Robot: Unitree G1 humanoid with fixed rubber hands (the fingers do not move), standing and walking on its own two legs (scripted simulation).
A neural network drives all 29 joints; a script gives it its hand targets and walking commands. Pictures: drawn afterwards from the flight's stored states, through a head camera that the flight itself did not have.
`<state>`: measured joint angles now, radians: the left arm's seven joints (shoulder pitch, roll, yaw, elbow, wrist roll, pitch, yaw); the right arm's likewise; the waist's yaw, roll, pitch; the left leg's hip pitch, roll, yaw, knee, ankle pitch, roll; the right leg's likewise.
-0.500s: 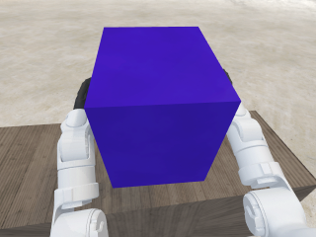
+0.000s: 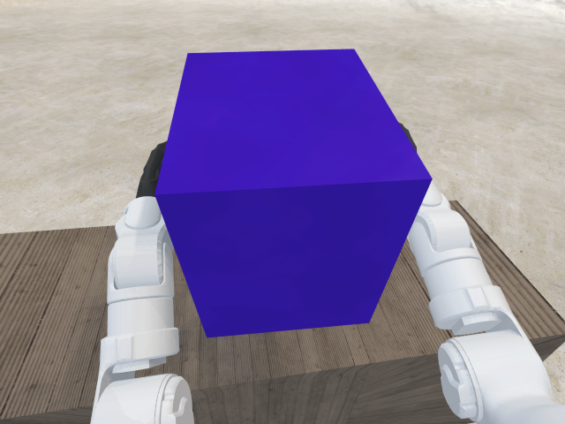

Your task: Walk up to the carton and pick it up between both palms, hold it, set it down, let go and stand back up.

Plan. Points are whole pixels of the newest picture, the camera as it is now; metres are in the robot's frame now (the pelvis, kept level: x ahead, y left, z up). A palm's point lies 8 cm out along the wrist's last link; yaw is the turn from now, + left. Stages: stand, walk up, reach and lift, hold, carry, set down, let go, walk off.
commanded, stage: hold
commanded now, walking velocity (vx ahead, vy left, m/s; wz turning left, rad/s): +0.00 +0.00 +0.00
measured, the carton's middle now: (281, 192) +0.40 +0.00 +0.17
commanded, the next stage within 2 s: none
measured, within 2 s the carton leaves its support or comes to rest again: neither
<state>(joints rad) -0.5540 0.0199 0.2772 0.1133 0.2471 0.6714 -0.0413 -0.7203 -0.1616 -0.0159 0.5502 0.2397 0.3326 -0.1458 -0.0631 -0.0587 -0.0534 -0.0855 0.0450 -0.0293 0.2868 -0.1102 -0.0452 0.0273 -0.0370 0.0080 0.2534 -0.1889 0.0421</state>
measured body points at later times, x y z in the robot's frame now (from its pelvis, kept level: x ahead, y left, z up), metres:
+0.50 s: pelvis +0.00 +0.00 +0.00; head -0.06 +0.02 +0.45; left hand +0.35 +0.18 +0.19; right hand +0.37 -0.16 +0.21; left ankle +0.04 +0.15 -0.75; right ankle -0.03 -0.15 -0.75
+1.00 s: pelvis +0.00 +0.00 +0.00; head -0.06 +0.03 +0.44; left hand +0.36 +0.18 +0.19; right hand +0.38 -0.16 +0.22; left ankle +0.04 +0.15 -0.75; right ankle -0.03 -0.15 -0.75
